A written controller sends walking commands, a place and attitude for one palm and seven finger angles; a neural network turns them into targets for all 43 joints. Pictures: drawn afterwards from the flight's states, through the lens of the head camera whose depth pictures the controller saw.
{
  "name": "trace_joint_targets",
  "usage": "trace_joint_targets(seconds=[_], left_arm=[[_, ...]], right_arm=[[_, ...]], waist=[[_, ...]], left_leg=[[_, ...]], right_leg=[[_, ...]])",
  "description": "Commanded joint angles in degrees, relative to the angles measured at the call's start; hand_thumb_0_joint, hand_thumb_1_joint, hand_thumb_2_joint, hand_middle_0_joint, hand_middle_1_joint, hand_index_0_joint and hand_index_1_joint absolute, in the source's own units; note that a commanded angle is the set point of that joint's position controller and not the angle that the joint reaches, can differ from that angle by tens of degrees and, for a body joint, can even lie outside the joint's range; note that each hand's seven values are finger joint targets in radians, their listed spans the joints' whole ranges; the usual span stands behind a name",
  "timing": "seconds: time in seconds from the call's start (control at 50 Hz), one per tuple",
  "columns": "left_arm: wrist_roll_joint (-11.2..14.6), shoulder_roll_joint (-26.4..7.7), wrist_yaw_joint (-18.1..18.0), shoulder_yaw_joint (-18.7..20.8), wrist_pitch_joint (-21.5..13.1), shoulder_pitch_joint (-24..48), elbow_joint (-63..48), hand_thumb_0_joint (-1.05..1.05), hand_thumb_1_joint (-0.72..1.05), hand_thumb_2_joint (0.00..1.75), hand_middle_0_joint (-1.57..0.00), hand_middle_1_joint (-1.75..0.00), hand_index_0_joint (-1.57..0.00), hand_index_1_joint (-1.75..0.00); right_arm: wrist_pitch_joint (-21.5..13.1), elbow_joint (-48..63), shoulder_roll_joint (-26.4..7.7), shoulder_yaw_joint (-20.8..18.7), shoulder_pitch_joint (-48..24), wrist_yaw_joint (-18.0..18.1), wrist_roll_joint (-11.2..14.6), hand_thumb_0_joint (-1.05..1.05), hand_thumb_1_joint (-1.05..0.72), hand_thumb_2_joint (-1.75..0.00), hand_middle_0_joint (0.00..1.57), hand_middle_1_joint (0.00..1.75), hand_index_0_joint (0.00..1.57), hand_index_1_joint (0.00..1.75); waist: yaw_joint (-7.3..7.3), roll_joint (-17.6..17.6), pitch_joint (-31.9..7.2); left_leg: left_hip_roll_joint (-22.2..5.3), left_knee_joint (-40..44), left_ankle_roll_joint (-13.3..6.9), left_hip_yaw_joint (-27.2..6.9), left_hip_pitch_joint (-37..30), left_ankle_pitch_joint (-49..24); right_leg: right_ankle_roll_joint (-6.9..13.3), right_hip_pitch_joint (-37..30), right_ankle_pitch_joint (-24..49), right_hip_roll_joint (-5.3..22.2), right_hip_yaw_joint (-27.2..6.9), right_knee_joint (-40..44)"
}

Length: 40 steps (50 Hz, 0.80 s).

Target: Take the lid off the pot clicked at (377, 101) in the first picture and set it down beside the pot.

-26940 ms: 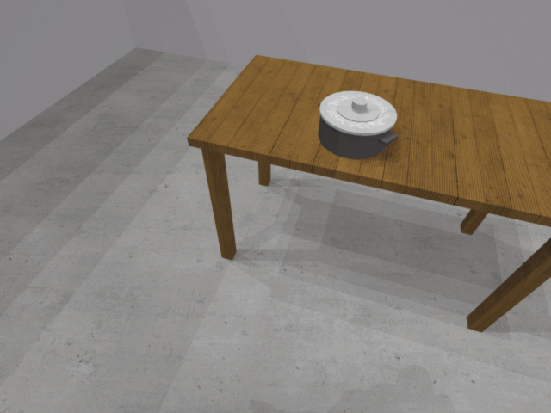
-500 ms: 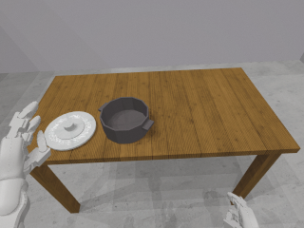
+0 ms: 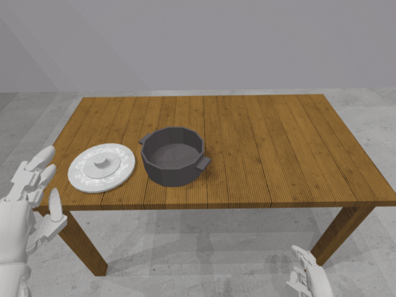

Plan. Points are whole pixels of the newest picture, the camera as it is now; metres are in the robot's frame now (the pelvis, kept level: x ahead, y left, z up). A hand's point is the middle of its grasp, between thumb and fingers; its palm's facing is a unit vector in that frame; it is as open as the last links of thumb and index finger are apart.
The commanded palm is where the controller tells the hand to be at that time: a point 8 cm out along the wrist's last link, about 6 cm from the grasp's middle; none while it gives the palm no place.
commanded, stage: step back with the hand held close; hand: left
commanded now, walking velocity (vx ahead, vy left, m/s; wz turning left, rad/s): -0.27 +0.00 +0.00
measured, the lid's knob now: (100, 160) +0.51 +0.39 -0.08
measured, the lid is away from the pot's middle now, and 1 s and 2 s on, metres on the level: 0.24 0.24 0.24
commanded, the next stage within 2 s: stop stepping back and stand still in 1.70 s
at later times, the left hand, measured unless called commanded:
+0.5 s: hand (36, 231) +0.16 +0.26 +0.15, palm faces +0.22 -0.83 -0.51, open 7.4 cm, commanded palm +0.11 +0.31 +0.17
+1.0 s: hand (2, 268) +0.10 +0.27 +0.16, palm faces +0.32 -0.79 -0.52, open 7.4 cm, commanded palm +0.04 +0.31 +0.17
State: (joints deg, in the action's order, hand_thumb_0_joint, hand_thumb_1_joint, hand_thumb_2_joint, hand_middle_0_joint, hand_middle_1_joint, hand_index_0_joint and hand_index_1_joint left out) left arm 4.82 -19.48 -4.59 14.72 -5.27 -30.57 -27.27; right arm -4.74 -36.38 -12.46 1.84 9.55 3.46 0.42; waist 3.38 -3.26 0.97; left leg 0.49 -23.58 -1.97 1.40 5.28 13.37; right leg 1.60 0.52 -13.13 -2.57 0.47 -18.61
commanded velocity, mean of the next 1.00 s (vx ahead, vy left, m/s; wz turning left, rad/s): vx -0.30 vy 0.00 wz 0.03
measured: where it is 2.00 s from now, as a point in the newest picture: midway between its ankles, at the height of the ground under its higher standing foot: outside the picture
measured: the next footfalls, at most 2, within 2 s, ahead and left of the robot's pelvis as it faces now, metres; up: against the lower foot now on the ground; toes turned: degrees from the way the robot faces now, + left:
right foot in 1.46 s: -0.14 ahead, -0.10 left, +0.00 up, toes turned -3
left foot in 1.66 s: -0.10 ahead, +0.14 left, +0.00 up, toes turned -2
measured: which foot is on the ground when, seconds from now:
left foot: down 0.00-1.00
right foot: down 0.00-1.00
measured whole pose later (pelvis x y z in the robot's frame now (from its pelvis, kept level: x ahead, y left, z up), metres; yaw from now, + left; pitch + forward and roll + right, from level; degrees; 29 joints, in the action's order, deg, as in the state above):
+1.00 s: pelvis -0.09 +0.04 -0.02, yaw -1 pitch +0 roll -3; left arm 0.0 -24.7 -5.6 24.0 -14.6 -34.8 -37.4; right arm -7.7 -30.8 -12.0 -0.4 14.8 2.5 0.7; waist 0.4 0.0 2.4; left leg 0.6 -35.9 -5.3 3.5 25.0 10.9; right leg -0.8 15.0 -19.3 -1.6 1.0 -33.8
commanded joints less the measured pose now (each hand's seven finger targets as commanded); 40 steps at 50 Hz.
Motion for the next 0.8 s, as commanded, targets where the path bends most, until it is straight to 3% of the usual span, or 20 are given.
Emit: trace_joint_targets(seconds=[0.0,0.02,0.04,0.06,0.14,0.22,0.24,0.26,0.3,0.34,0.36,0.4,0.44,0.5,0.54,0.58,0.62,0.7,0.74,0.78], left_arm=[[-0.1,-20.3,-1.6,17.5,-6.6,16.5,-20.5,0.0,0.9,0.9,-0.2,-0.3,-0.2,-0.3],[-0.2,-16.4,-1.3,15.1,-7.7,12.2,-14.2,0.0,0.9,0.9,-0.2,-0.3,-0.2,-0.3],[-0.4,-16.8,-1.0,15.2,-8.1,11.7,-14.2,0.0,0.9,0.9,-0.2,-0.3,-0.2,-0.3],[-0.6,-14.0,-0.7,13.4,-7.7,8.6,-11.3,0.0,0.9,0.9,-0.2,-0.3,-0.2,-0.3],[-1.1,-8.8,0.6,8.8,-7.9,1.7,-11.2,0.0,0.9,0.9,-0.2,-0.3,-0.2,-0.3],[-1.5,-10.9,0.7,11.3,-8.1,-4.0,-14.9,0.0,0.9,0.9,-0.2,-0.3,-0.2,-0.3],[-1.6,-12.9,0.4,13.1,-8.4,-4.4,-16.8,0.0,0.9,0.9,-0.2,-0.3,-0.2,-0.3],[-1.6,-12.7,0.2,13.3,-8.5,-5.5,-17.6,0.0,0.9,0.9,-0.2,-0.3,-0.2,-0.3],[-1.6,-13.6,-0.1,14.4,-8.8,-6.8,-20.4,0.0,0.9,0.9,-0.2,-0.3,-0.2,-0.3],[-1.7,-15.1,-0.5,15.6,-9.1,-6.5,-23.6,0.0,0.9,0.9,-0.2,-0.3,-0.2,-0.3],[-1.5,-14.2,-0.6,15.1,-9.0,-7.7,-22.8,0.0,0.9,0.9,-0.2,-0.3,-0.2,-0.3],[-1.6,-13.6,-0.8,14.7,-9.0,-7.9,-22.6,0.0,0.9,0.9,-0.2,-0.3,-0.2,-0.3],[-1.8,-13.1,-1.0,14.4,-9.2,-6.8,-22.6,0.0,0.9,0.9,-0.2,-0.3,-0.2,-0.3],[-2.0,-11.4,-1.2,13.3,-9.0,-4.7,-18.8,0.0,0.9,0.9,-0.2,-0.3,-0.2,-0.3],[-2.2,-11.1,-1.2,13.1,-8.9,-3.8,-17.1,0.0,0.9,0.9,-0.2,-0.3,-0.2,-0.3],[-2.3,-10.4,-1.2,12.3,-8.8,-3.0,-15.7,0.0,0.9,0.9,-0.2,-0.3,-0.2,-0.3],[-2.5,-10.3,-1.4,12.1,-9.0,-2.5,-15.0,0.0,0.9,0.9,-0.2,-0.3,-0.2,-0.3],[-3.1,-11.3,-2.1,12.0,-10.1,-1.3,-18.5,0.0,0.9,0.9,-0.2,-0.3,-0.2,-0.3],[-3.5,-13.1,-2.5,13.2,-10.9,-0.9,-22.7,0.0,0.9,0.9,-0.2,-0.3,-0.2,-0.3],[-3.6,-12.2,-2.7,13.0,-11.4,-2.3,-24.4,0.0,0.9,0.9,-0.2,-0.3,-0.2,-0.3]], right_arm=[[-2.5,12.6,-7.0,-2.4,-7.3,0.6,0.8,0.0,-0.9,-0.9,0.2,0.3,0.2,0.3],[-2.3,10.2,-6.0,-2.1,-6.7,0.6,0.0,0.0,-0.9,-0.9,0.2,0.3,0.2,0.3],[-2.2,10.5,-5.9,-2.2,-7.0,0.3,0.0,0.0,-0.9,-0.9,0.2,0.3,0.2,0.3],[-2.1,10.4,-6.1,-2.5,-6.4,0.2,0.1,0.0,-0.9,-0.9,0.2,0.3,0.2,0.3],[-1.8,12.1,-7.2,-3.3,-5.8,-0.4,0.4,0.0,-0.9,-0.9,0.2,0.3,0.2,0.3],[-0.7,13.8,-7.3,-4.0,-4.8,-0.7,0.5,0.0,-0.9,-0.9,0.2,0.3,0.2,0.3],[-0.4,14.3,-7.3,-4.0,-4.9,-0.6,0.5,0.0,-0.9,-0.9,0.2,0.3,0.2,0.3],[-0.2,14.7,-7.1,-4.0,-4.7,-0.6,0.5,0.0,-0.9,-0.9,0.2,0.3,0.2,0.3],[0.2,15.4,-7.0,-4.2,-4.6,-0.5,0.7,0.0,-0.9,-0.9,0.2,0.3,0.2,0.3],[0.1,16.1,-7.4,-4.4,-4.3,-0.4,0.7,0.0,-0.9,-0.9,0.2,0.3,0.2,0.3],[-0.1,15.9,-7.0,-4.4,-4.1,-0.3,0.7,0.0,-0.9,-0.9,0.2,0.3,0.2,0.3],[-0.8,15.8,-7.1,-4.7,-3.2,-0.4,0.5,0.0,-0.9,-0.9,0.2,0.3,0.2,0.3],[-1.8,15.5,-7.4,-4.8,-2.4,-0.5,0.2,0.0,-0.9,-0.9,0.2,0.3,0.2,0.3],[-2.8,14.8,-7.9,-4.7,-1.3,-0.4,0.3,0.0,-0.9,-0.9,0.2,0.3,0.2,0.3],[-3.0,14.6,-7.9,-4.9,-0.5,-0.2,0.7,0.0,-0.9,-0.9,0.2,0.3,0.2,0.3],[-3.0,15.0,-7.9,-5.1,-0.4,-0.1,0.9,0.0,-0.9,-0.9,0.2,0.3,0.2,0.3],[-3.2,15.0,-7.6,-5.1,-0.6,0.0,0.9,0.0,-0.9,-0.9,0.2,0.3,0.2,0.3],[-4.0,14.9,-7.2,-4.7,-0.6,0.1,0.3,0.0,-0.9,-0.9,0.2,0.3,0.2,0.3],[-4.5,14.9,-7.2,-4.6,-0.8,0.2,0.1,0.0,-0.9,-0.9,0.2,0.3,0.2,0.3],[-5.2,15.1,-7.3,-4.5,-0.7,0.2,0.1,0.0,-0.9,-0.9,0.2,0.3,0.2,0.3]], waist=[[-0.75,0.5,1.7],[-1.41,3.5,2.1],[-1.46,4.6,2.2],[-1.89,6.2,1.6],[-1.96,-0.7,-5.1],[-1.64,2.4,-10.5],[-1.48,2.3,-11.7],[-1.56,2.2,-11.8],[-1.49,1.0,-12.1],[-1.39,-3.6,-12.1],[-1.46,-5.3,-10.8],[-1.63,-8.7,-8.6],[-1.93,-8.7,-7.1],[-2.48,-4.5,-3.3],[-2.89,2.2,-3.6],[-3.36,5.9,-2.3],[-3.62,7.1,-0.8],[-3.93,2.8,-0.5],[-3.8,-0.8,-3.0],[-3.53,-5.2,-4.8]], left_leg=[[-3.6,1.7,-1.3,-3.1,-0.1,-3.2],[-3.3,0.3,-1.4,-3.6,0.8,-2.1],[-3.4,0.2,-1.4,-3.9,0.8,-1.9],[-3.6,-0.1,-1.2,-3.9,0.5,-3.4],[-4.9,-0.2,-1.7,-3.2,-0.8,-10.5],[-6.4,-0.7,-2.0,-4.1,-0.4,-19.0],[-6.7,-0.6,-2.0,-4.8,0.0,-21.3],[-7.1,-0.4,-1.9,-5.2,1.0,-22.0],[-8.0,-0.1,-2.0,-6.0,2.0,-24.7],[-9.1,0.8,-2.2,-7.3,3.2,-26.6],[-9.7,1.7,-2.2,-7.7,3.7,-26.4],[-11.4,3.5,-2.5,-8.6,5.1,-22.7],[-12.2,4.8,-3.1,-9.4,7.6,-16.2],[-12.5,5.1,-3.5,-9.8,14.3,-3.1],[-10.6,3.6,-2.8,-9.6,16.1,3.4],[-9.1,2.7,-2.5,-9.3,17.5,11.6],[-7.9,1.4,-2.3,-9.1,18.2,17.6],[-6.9,-0.4,-2.5,-9.2,19.6,20.1],[-7.3,0.7,-2.6,-10.0,20.3,18.1],[-9.2,4.2,-3.1,-11.9,22.2,16.5]], right_leg=[[0.4,11.8,12.5,5.1,-8.0,4.9],[0.7,12.4,12.8,6.5,-8.6,5.1],[0.9,13.1,13.2,7.1,-9.2,5.1],[0.7,12.9,14.6,7.2,-9.5,4.3],[-0.4,10.2,19.3,7.3,-7.2,-0.3],[-1.1,8.0,22.7,7.0,-5.1,-4.3],[-1.0,7.2,22.6,6.8,-4.6,-5.5],[-1.1,7.2,21.3,6.5,-4.1,-6.4],[-1.3,7.3,19.6,5.9,-3.1,-8.5],[-1.6,7.7,14.9,5.1,-2.3,-10.7],[-1.7,9.0,10.3,4.8,-1.7,-11.8],[-1.7,11.4,0.7,4.3,-0.9,-13.9],[-1.7,11.6,-3.3,4.1,-0.7,-14.5],[-1.6,9.8,-1.6,4.9,-0.8,-12.8],[-1.3,8.7,4.0,5.7,-1.8,-10.6],[-0.9,11.0,2.6,6.7,-3.4,-9.2],[-0.3,14.4,-2.6,7.7,-5.2,-6.3],[0.7,16.6,-7.4,8.5,-7.4,-4.2],[0.6,13.5,-2.8,7.9,-6.4,-6.9],[-0.5,9.1,1.9,5.7,-3.2,-12.2]])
